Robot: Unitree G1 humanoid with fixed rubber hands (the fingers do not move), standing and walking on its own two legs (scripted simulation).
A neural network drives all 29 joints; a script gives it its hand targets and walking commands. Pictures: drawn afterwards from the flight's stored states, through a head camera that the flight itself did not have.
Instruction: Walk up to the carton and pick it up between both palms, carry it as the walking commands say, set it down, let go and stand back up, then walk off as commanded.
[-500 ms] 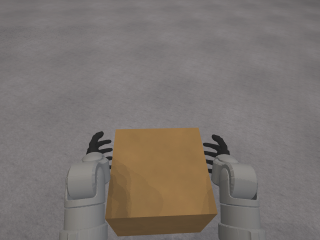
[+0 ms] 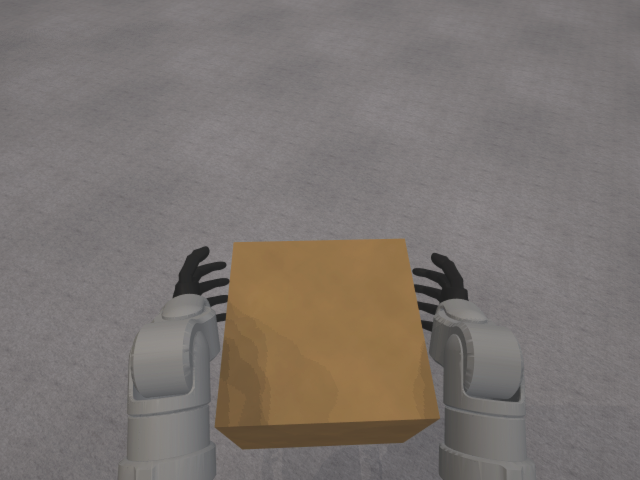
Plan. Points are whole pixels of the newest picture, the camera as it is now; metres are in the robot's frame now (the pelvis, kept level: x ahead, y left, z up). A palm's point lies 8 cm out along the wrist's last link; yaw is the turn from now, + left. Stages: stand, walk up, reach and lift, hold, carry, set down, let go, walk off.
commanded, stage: carry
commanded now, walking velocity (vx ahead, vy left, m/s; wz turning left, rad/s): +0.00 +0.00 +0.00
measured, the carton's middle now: (321, 346) +0.31 -0.01 +0.00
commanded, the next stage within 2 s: none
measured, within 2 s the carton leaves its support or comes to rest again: neither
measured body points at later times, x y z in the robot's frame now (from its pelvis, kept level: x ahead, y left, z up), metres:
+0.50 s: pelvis +0.06 +0.00 -0.01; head +0.06 +0.00 +0.44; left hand +0.36 +0.15 +0.08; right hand +0.36 -0.15 +0.07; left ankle +0.00 +0.13 -0.73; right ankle -0.01 -0.07 -0.73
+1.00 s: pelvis +0.03 +0.02 -0.01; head +0.01 +0.02 +0.44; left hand +0.33 +0.17 +0.07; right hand +0.33 -0.13 +0.07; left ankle +0.00 +0.13 -0.74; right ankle -0.02 -0.07 -0.74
